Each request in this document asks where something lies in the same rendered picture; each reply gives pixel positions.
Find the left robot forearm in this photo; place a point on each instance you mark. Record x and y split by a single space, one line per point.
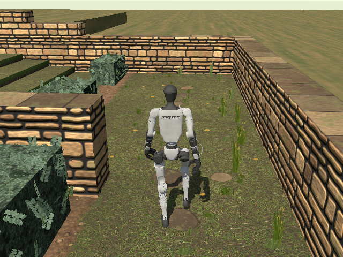
148 142

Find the robot right thigh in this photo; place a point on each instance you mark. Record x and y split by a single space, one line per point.
184 156

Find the left robot upper arm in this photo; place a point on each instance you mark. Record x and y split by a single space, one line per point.
152 121

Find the left robot foot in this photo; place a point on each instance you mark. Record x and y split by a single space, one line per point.
165 223

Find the right robot forearm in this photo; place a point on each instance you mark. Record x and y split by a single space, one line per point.
194 147

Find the right robot upper arm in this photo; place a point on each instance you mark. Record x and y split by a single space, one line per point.
189 122

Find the left robot hand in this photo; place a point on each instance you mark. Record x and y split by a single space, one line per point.
151 151

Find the right robot hand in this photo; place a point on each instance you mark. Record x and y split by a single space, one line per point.
198 164

